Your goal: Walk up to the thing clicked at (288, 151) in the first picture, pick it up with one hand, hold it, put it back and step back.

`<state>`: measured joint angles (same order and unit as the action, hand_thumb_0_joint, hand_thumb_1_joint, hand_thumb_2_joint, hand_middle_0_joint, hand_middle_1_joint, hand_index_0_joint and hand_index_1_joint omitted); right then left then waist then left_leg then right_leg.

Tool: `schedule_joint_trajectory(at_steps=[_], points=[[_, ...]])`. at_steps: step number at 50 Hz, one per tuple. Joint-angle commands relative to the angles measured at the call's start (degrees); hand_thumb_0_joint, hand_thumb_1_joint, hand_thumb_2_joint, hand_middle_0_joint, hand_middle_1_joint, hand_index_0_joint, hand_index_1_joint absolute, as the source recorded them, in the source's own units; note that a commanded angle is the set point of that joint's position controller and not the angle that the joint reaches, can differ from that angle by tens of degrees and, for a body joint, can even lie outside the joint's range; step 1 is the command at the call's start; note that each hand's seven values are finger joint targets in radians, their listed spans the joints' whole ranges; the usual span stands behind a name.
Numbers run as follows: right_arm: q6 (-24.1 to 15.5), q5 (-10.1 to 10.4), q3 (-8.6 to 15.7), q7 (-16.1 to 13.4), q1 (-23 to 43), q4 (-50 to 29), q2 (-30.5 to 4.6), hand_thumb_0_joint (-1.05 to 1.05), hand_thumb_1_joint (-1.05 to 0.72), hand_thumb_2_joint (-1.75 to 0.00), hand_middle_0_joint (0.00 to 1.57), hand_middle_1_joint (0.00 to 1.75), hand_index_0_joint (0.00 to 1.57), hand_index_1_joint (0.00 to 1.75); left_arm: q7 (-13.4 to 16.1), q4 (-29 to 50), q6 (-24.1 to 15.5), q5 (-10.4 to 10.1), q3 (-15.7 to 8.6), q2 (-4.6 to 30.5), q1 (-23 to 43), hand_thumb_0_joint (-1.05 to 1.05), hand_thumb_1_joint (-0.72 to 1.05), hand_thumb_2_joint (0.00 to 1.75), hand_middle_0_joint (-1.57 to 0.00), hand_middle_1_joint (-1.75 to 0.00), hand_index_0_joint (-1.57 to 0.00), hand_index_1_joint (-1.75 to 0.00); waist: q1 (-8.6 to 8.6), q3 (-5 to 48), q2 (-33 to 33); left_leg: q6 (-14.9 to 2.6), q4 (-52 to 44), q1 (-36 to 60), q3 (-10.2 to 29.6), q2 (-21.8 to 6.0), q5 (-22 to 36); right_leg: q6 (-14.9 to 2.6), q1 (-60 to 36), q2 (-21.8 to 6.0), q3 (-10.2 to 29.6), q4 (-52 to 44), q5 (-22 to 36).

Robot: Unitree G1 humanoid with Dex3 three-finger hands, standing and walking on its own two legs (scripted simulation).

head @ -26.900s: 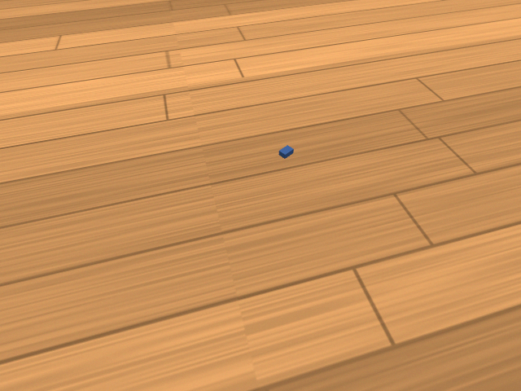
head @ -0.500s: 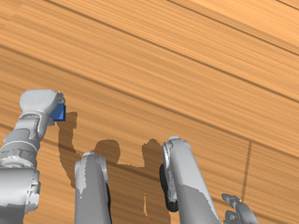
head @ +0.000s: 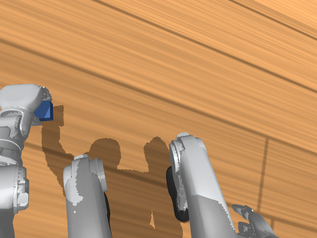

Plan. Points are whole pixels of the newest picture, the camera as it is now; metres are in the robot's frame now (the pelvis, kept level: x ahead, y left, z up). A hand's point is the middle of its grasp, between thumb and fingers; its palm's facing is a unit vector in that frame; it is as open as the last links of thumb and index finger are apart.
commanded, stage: crouch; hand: left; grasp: from above
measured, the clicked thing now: (37, 111) +0.47 +0.26 -0.20
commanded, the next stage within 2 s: lower in 0.36 s
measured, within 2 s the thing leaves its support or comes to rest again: rests again in 1.84 s
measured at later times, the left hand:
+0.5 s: hand (35, 112) +0.47 +0.27 -0.21, palm faces -0.47 +0.01 -0.88, open 7.8 cm
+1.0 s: hand (43, 114) +0.48 +0.27 -0.27, palm faces -0.47 -0.02 -0.88, open 7.7 cm
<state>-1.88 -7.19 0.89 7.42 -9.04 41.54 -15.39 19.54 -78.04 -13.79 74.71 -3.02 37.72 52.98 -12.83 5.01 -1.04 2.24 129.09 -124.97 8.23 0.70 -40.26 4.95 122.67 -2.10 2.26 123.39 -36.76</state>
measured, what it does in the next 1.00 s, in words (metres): lowers itself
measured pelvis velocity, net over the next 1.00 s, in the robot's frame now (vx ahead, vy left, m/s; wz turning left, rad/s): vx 0.01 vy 0.01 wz -0.07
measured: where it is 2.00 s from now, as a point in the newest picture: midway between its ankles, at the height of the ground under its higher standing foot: (142, 216)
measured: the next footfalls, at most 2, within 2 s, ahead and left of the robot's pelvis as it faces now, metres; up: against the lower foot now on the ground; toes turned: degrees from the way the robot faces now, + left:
none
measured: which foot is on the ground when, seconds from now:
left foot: down 0.00-1.00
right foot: down 0.00-1.00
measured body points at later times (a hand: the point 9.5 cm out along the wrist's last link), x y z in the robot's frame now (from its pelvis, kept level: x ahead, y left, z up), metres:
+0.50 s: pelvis +0.00 +0.01 -0.04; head +0.24 +0.07 +0.33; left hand +0.49 +0.26 -0.16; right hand +0.03 -0.27 -0.14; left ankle +0.07 +0.13 -0.35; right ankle +0.11 -0.16 -0.34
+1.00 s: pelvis +0.01 +0.01 -0.07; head +0.26 +0.09 +0.29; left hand +0.50 +0.26 -0.22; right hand +0.03 -0.27 -0.16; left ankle +0.07 +0.13 -0.35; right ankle +0.11 -0.16 -0.34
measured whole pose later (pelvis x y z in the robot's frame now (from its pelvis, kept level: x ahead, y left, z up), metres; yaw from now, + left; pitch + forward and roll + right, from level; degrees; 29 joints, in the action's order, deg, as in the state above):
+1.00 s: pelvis +0.01 +0.01 -0.07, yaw -4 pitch +33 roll -11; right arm -5.2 -13.2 -4.1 12.0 -7.9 43.4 -16.0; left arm 30.6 -94.4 -17.0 82.5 -6.8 46.4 59.2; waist -18.0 0.6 1.3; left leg 1.5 144.2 -135.8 10.9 1.9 -42.3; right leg 4.3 131.6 -0.1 2.1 135.7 -38.1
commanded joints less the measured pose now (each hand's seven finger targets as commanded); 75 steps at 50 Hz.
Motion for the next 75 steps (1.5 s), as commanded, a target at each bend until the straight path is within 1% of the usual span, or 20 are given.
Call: schedule_joint_trajectory(at_steps=[1,12,27,28,31,33,35,38,40,42,44,45,49,51,53,56,58,69,71,75], points=[[-0.29,-0.35,4.23,-0.48,-11.84,-0.48,-13.16,0.00,-0.92,-0.90,0.20,0.30,0.20,0.30,3.37,7.40,-1.48,0.55,-2.31,15.09,20.75,0.00,0.84,0.32,-1.17,-0.29,-1.20,-0.26,-1.17,40.35,-13.27,-3.37,-12.45,27.54,-7.92,1.00,11.43,-6.18,-19.14,1.62,-8.54,-10.25,10.32],[-0.80,-1.28,3.07,-0.14,-11.34,0.61,-14.00,0.00,-0.92,-0.90,0.20,0.30,0.20,0.30,5.58,0.98,-1.32,2.02,-1.22,14.54,23.48,0.00,0.81,0.29,-1.13,-0.29,-1.16,-0.26,-3.00,35.99,-14.11,-3.41,-10.57,24.30,-6.87,1.31,6.09,-6.35,-11.28,1.62,-9.67,-7.08,6.16],[-1.29,-2.37,1.89,1.40,-12.62,0.99,-14.92,0.00,-0.92,-0.90,0.20,0.30,0.20,0.30,6.43,-1.63,-2.11,3.84,-2.92,16.30,22.95,0.00,0.79,0.29,-1.16,-0.23,-1.17,-0.21,-3.62,36.28,-15.88,-2.84,-7.07,23.76,-5.90,1.65,11.67,-6.22,-9.49,1.51,-9.92,-2.46,10.90],[-1.31,-2.53,1.73,1.53,-12.64,1.04,-14.84,0.00,-0.92,-0.90,0.20,0.30,0.20,0.30,6.54,-5.17,-1.93,3.60,-1.91,13.98,20.90,0.00,0.79,0.28,-1.17,-0.20,-1.18,-0.19,-4.23,34.04,-14.80,-2.79,-6.84,22.74,-5.76,1.68,10.94,-6.17,-8.35,1.47,-10.02,-2.29,10.34],[-1.67,-3.07,1.47,1.82,-12.64,1.29,-15.34,0.00,-0.92,-0.90,0.20,0.30,0.20,0.30,7.51,-4.00,-2.87,4.22,-3.10,16.66,23.90,0.00,0.78,0.26,-1.15,-0.21,-1.17,-0.20,-4.98,34.30,-15.03,-2.86,-5.40,22.92,-5.41,1.47,11.58,-6.07,-8.35,1.72,-10.58,-1.31,11.07],[-1.76,-3.13,1.51,1.86,-12.39,1.23,-15.51,0.00,-0.92,-0.90,0.20,0.30,0.20,0.30,8.27,-1.72,-3.64,4.65,-3.95,18.41,24.72,0.00,0.79,0.28,-1.18,-0.20,-1.19,-0.19,-3.93,36.76,-17.53,-2.72,-4.92,23.97,-5.74,1.61,12.81,-6.16,-9.33,1.88,-10.46,-0.72,12.01],[-2.05,-4.28,1.17,2.45,-12.22,0.82,-15.77,0.00,-0.92,-0.90,0.20,0.30,0.20,0.30,9.29,-3.11,-4.33,5.14,-5.12,19.16,26.18,0.00,0.85,0.26,-1.19,-0.23,-1.21,-0.20,-5.44,35.19,-16.95,-2.74,-4.14,22.78,-5.58,1.39,12.29,-5.86,-8.84,2.07,-11.01,0.03,11.88],[-1.95,-4.29,0.94,2.49,-12.05,1.63,-15.88,0.00,-0.92,-0.90,0.20,0.30,0.20,0.30,10.31,-5.92,-4.62,6.21,-4.32,18.65,23.25,0.00,0.84,0.27,-1.20,-0.22,-1.22,-0.21,-4.89,34.79,-18.70,-2.69,-3.88,23.30,-5.89,1.61,11.38,-5.75,-8.20,2.31,-11.13,0.34,11.01],[-2.30,-5.08,0.78,2.87,-11.39,0.93,-16.28,0.00,-0.92,-0.90,0.20,0.30,0.20,0.30,11.77,-4.21,-5.03,6.69,-6.22,21.78,25.58,0.00,0.87,0.27,-1.21,-0.24,-1.23,-0.22,-5.13,35.85,-19.22,-2.70,-2.82,23.31,-5.83,1.38,11.77,-5.68,-8.53,2.46,-11.61,1.25,11.71],[-2.24,-5.02,0.87,3.04,-11.59,1.90,-16.06,0.00,-0.92,-0.90,0.20,0.30,0.20,0.30,12.35,-7.14,-4.41,6.71,-4.71,18.47,22.75,0.00,0.89,0.31,-1.24,-0.24,-1.25,-0.23,-5.30,34.65,-20.04,-2.55,-3.26,23.29,-5.79,1.50,11.81,-5.40,-7.48,2.51,-11.75,1.59,11.48],[-2.89,-5.70,0.31,3.56,-10.97,1.84,-16.08,0.00,-0.92,-0.90,0.20,0.30,0.20,0.30,13.04,-8.22,-4.26,6.95,-4.24,19.22,25.04,0.00,0.89,0.28,-1.22,-0.26,-1.24,-0.24,-6.70,33.08,-19.56,-2.86,-1.87,22.05,-5.57,1.30,10.69,-5.41,-6.70,2.95,-12.31,2.13,11.28],[-2.92,-5.66,0.29,3.61,-11.33,1.76,-16.34,0.00,-0.90,-0.90,0.20,0.30,0.20,0.30,13.31,-7.22,-3.91,7.14,-4.88,20.25,24.33,0.00,0.88,0.28,-1.20,-0.23,-1.22,-0.20,-5.85,34.14,-19.57,-2.96,-1.74,22.23,-5.73,1.45,11.63,-5.27,-7.78,2.91,-12.22,2.01,12.08],[-3.87,-6.25,-0.26,4.44,-10.76,1.76,-17.08,0.00,-0.90,-0.90,0.20,0.30,0.20,0.30,13.54,-10.39,-3.23,6.80,-4.11,19.49,25.17,0.00,0.87,0.25,-1.19,-0.22,-1.22,-0.19,-8.05,30.54,-18.39,-2.83,-0.49,20.26,-5.10,1.16,10.98,-5.12,-6.42,3.00,-12.79,3.10,11.96],[-3.90,-5.98,-0.47,4.36,-10.53,1.73,-17.36,0.00,-0.91,-0.90,0.20,0.30,0.20,0.30,14.12,-10.47,-2.91,6.43,-5.48,21.41,22.72,0.00,0.84,0.24,-1.18,-0.20,-1.20,-0.17,-6.05,32.07,-19.31,-2.74,-1.09,20.57,-5.01,1.45,11.29,-5.27,-7.71,3.02,-12.76,3.39,11.92],[-4.19,-6.54,-0.58,4.76,-10.47,1.18,-17.83,0.00,-0.90,-0.90,0.20,0.30,0.20,0.30,14.49,-8.70,-3.27,6.37,-6.91,22.98,23.49,0.00,0.87,0.23,-1.18,-0.22,-1.21,-0.19,-6.14,33.71,-20.66,-2.30,-0.88,22.42,-4.46,1.18,13.34,-5.15,-7.97,2.97,-13.26,4.56,13.37],[-4.43,-7.24,-1.34,5.41,-10.43,1.68,-17.64,0.00,-0.90,-0.90,0.20,0.30,0.20,0.30,14.45,-13.62,-2.94,6.77,-4.79,20.46,22.90,0.00,0.89,0.22,-1.20,-0.21,-1.23,-0.18,-8.76,31.01,-18.37,-2.57,1.09,20.42,-4.49,1.10,13.11,-4.79,-8.11,3.31,-13.46,5.14,14.18],[-4.45,-7.24,-1.28,5.32,-10.33,1.40,-18.60,0.00,-0.91,-0.90,0.20,0.30,0.20,0.30,14.85,-11.31,-2.98,6.75,-7.89,25.08,21.86,0.00,0.88,0.26,-1.20,-0.22,-1.23,-0.19,-7.15,33.21,-18.81,-2.88,1.79,21.37,-4.72,1.28,14.65,-4.77,-10.43,3.46,-13.16,4.81,15.79],[-5.97,-8.61,-2.93,6.45,-9.09,1.54,-19.57,0.00,-0.91,-0.90,0.20,0.30,0.20,0.30,16.59,-13.70,-4.25,6.67,-6.70,25.90,21.27,0.00,0.93,0.24,-1.24,-0.19,-1.27,-0.17,-9.01,28.67,-19.99,-2.96,3.45,19.30,-4.27,0.82,11.13,-4.64,-10.10,4.24,-14.39,5.27,13.39],[-5.84,-8.63,-2.87,6.44,-8.96,1.56,-20.16,0.00,-0.91,-0.90,0.20,0.30,0.20,0.30,17.31,-13.01,-4.27,7.03,-8.55,28.20,20.02,0.00,0.93,0.26,-1.25,-0.19,-1.27,-0.17,-8.26,29.26,-19.39,-2.95,3.29,18.14,-4.00,0.84,11.23,-4.81,-11.13,4.40,-14.35,5.02,13.48],[-6.16,-9.01,-3.60,6.84,-7.81,1.70,-19.65,0.00,-0.91,-0.90,0.20,0.30,0.20,0.30,17.98,-13.07,-4.37,6.28,-5.82,24.45,20.84,0.00,0.95,0.23,-1.27,-0.17,-1.29,-0.15,-9.05,29.17,-21.30,-2.61,2.64,19.71,-3.35,0.73,11.82,-4.48,-10.25,4.55,-15.18,5.58,13.89]])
